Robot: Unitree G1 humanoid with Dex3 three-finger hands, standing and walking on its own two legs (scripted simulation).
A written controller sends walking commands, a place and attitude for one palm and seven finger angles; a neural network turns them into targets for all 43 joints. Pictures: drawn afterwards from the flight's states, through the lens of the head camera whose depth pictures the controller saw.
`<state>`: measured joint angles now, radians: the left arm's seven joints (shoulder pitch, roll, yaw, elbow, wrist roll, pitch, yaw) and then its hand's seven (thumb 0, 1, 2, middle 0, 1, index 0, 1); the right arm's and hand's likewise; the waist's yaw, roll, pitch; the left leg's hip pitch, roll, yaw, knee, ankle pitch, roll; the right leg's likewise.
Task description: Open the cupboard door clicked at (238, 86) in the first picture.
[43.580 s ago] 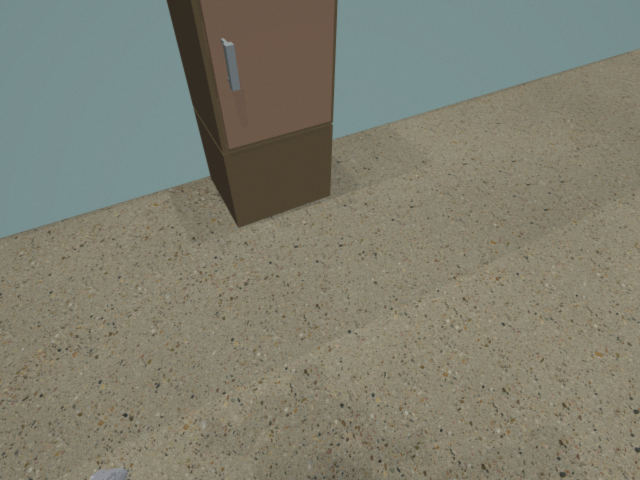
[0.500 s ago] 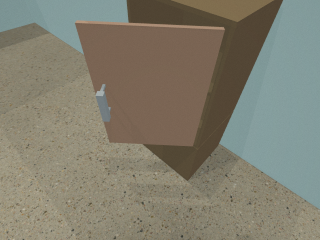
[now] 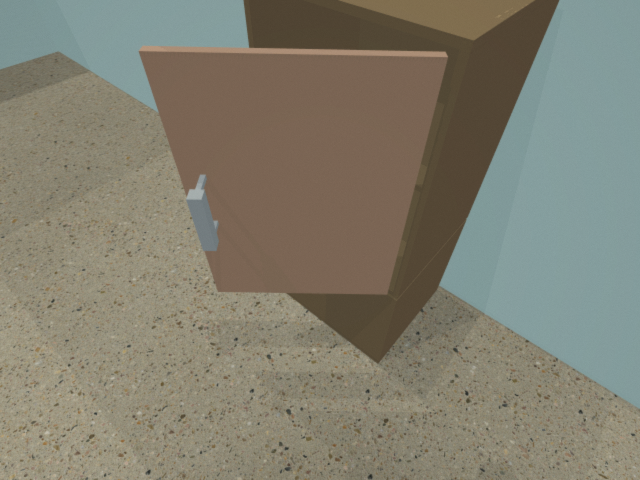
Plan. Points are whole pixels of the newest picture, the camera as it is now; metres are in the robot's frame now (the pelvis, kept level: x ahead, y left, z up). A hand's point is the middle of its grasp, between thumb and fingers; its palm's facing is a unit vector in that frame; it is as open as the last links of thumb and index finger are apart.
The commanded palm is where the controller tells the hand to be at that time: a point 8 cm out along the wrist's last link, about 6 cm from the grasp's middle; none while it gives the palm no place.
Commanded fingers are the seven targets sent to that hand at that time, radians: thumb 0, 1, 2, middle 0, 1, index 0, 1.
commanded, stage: raise the hand with hooked fingers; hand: left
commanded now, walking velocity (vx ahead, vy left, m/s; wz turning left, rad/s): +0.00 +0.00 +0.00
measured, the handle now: (206, 213) +0.56 +0.24 -0.04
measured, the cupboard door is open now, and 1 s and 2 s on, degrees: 40 40 40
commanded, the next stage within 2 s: none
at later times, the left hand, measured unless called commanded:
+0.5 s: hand (179, 472) +0.15 +0.19 -0.08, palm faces +0.10 -1.00 +0.01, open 8.7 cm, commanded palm +0.14 +0.25 -0.06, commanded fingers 0.00 0.36 0.67 -0.24 -0.64 -0.24 -0.64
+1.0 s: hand (155, 419) +0.20 +0.22 -0.04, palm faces +0.05 -1.00 -0.06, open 11.7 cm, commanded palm +0.18 +0.28 -0.04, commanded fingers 0.00 -0.22 0.42 -0.28 -1.02 -0.28 -1.02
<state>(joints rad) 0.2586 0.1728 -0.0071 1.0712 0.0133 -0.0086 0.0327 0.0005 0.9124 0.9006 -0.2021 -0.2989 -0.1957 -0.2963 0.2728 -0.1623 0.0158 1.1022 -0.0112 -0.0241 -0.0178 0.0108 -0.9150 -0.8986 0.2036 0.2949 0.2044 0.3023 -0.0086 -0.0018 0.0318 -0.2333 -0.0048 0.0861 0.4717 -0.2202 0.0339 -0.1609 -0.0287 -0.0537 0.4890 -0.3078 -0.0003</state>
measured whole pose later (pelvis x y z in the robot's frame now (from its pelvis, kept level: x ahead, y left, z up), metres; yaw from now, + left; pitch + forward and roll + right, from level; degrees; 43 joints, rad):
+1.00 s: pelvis -0.03 -0.01 -0.09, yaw +0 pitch +15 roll -2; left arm 0.28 0.28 0.31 0.18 -0.34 -0.43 -0.37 0.00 0.01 0.52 -0.27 -0.88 -0.26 -0.87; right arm 0.28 -0.26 -0.03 0.62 0.04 -0.21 -0.07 0.02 -0.90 -0.90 0.21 0.30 0.21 0.30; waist -0.02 0.03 -0.14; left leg -0.95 0.06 0.02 1.13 -0.45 0.02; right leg -0.83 0.00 -0.10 1.11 -0.54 -0.03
